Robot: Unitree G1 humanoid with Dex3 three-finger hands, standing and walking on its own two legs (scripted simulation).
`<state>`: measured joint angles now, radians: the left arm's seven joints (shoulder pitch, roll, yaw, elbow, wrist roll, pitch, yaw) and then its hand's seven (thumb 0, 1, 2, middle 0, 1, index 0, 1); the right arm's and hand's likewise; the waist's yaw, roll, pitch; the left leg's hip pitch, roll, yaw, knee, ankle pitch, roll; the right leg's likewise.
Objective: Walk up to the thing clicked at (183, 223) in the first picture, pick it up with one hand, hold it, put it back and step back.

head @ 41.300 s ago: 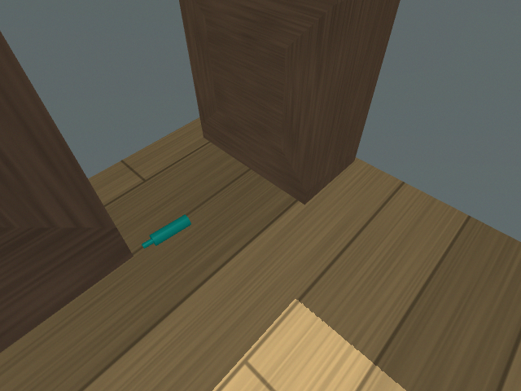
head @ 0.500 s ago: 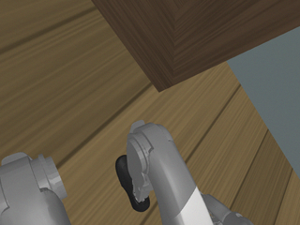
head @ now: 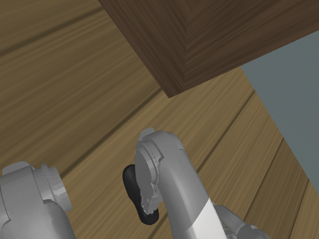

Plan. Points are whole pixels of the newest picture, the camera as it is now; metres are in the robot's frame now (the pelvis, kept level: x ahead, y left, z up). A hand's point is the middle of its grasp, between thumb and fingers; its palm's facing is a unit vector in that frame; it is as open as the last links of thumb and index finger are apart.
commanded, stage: withdraw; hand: left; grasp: from above
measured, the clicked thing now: out of the picture +0.41 +0.43 -0.28
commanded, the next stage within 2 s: home in 0.94 s
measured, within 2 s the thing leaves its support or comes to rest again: neither
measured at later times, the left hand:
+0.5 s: hand out of the picture +0.41 +0.41 -0.09, palm faces -0.40 -0.12 -0.91, open 14.0 cm
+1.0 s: hand out of the picture +0.41 +0.40 -0.13, palm faces -0.34 -0.11 -0.93, open 13.9 cm
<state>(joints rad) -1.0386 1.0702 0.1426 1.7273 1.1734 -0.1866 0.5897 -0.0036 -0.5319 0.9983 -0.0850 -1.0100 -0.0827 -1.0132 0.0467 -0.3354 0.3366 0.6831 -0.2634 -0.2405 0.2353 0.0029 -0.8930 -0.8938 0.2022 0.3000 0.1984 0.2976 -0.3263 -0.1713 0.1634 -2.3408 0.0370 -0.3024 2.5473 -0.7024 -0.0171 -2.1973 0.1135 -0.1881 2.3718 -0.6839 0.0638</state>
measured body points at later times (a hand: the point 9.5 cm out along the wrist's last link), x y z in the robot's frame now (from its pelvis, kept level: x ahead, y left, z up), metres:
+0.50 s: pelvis +0.00 +0.00 +0.04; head +0.21 +0.11 +0.42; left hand +0.43 +0.41 -0.03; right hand +0.15 -0.24 -0.06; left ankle +0.07 +0.13 -0.27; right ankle +0.11 -0.12 -0.27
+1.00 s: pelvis -0.01 -0.01 +0.02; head +0.22 +0.12 +0.38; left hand +0.43 +0.40 -0.07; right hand +0.07 -0.27 -0.07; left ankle +0.06 +0.13 -0.27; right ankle +0.11 -0.12 -0.27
